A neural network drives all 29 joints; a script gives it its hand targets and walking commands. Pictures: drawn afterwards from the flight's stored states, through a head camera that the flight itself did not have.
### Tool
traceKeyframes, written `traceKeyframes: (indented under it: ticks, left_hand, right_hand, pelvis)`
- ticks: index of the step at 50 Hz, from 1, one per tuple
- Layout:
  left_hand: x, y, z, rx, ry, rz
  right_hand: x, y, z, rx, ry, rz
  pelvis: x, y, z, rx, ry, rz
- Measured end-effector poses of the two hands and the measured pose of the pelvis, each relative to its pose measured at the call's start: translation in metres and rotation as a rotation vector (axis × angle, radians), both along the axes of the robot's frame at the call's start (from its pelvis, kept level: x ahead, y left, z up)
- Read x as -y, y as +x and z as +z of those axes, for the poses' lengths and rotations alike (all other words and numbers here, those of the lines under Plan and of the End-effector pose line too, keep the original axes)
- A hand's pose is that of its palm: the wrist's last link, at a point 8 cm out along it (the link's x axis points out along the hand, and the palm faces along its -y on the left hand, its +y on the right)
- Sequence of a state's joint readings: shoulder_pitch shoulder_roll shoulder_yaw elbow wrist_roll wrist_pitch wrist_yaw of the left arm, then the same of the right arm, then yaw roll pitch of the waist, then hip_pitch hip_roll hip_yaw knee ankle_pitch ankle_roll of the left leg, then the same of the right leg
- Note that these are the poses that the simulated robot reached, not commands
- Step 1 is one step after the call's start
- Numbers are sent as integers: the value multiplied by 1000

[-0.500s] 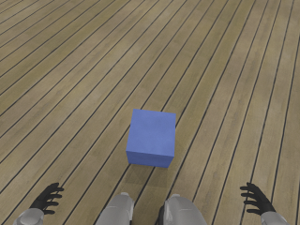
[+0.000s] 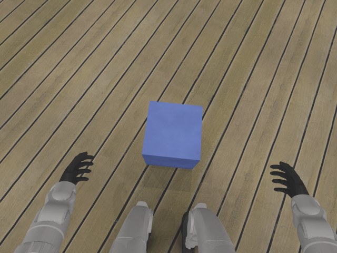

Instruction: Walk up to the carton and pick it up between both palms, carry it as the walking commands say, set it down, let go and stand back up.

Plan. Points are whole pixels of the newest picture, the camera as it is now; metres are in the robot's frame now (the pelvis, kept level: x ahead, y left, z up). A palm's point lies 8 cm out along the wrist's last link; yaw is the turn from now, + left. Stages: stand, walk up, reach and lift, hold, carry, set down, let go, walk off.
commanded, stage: reach and lift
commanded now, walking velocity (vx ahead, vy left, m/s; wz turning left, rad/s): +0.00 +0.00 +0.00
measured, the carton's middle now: (172, 137) +0.53 -0.01 -0.58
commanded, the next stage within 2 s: none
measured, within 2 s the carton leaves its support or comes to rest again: neither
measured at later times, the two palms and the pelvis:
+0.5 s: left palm (105, 133) +0.39 +0.20 -0.13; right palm (272, 150) +0.37 -0.28 -0.14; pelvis -0.04 -0.01 -0.03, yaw -1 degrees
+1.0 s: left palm (131, 116) +0.49 +0.14 -0.22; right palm (247, 124) +0.48 -0.25 -0.22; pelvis -0.06 -0.01 -0.04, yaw -1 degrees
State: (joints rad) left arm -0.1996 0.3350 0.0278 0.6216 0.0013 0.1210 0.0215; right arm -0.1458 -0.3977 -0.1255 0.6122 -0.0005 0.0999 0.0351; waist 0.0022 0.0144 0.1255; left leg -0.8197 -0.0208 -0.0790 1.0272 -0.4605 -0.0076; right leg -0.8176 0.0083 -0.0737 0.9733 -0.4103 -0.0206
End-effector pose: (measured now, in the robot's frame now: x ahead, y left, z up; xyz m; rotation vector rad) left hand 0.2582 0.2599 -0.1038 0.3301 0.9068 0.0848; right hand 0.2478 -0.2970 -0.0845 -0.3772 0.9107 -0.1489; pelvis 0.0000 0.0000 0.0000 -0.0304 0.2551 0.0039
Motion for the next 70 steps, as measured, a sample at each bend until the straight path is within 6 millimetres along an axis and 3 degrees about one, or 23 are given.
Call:
traceKeyframes:
  ticks: [5,9,15,23,36,43,47,55,59,64,70]
  left_hand:
    - [5,6,-11,-2,-26,45]
    - [12,22,-17,21,-41,49]
    - [32,72,-15,96,-44,-2]
    - [62,129,-14,182,-102,-42]
    - [84,174,-70,160,-131,-31]
    - [111,215,-96,251,-176,-30]
    - [117,225,-109,248,-172,-19]
    - [121,244,-105,300,-210,2]
    - [118,247,-107,300,-218,11]
    - [116,238,-125,257,-191,0]
    - [127,237,-159,249,-193,-13]
  right_hand:
    - [0,14,-12,-15,20,8]
    - [-4,29,-26,5,49,12]
    - [-14,66,-44,80,100,12]
    - [-16,108,-50,113,100,-13]
    - [-33,189,-77,198,174,-62]
    - [-41,212,-117,250,167,-48]
    - [-42,218,-132,244,162,-65]
    - [-59,254,-117,297,175,-59]
    - [-65,255,-128,237,200,-77]
    - [-52,239,-146,256,238,-166]
    - [-42,222,-187,246,251,-184]
  pelvis:
    - [3,-2,-6,-71,3,-3]
    - [4,-10,-11,-129,4,-6]
    - [4,-25,-20,-208,4,-11]
    - [8,-37,-28,-291,10,-14]
    - [9,-44,-38,-399,11,-18]
    - [8,-58,-31,-272,10,-16]
    - [6,-57,-39,-339,7,-19]
    - [6,-62,-49,-360,6,-21]
    - [4,-66,-54,-354,3,-22]
    - [-2,-73,-63,-355,-7,-26]
    - [-4,-87,-96,-368,-9,-34]
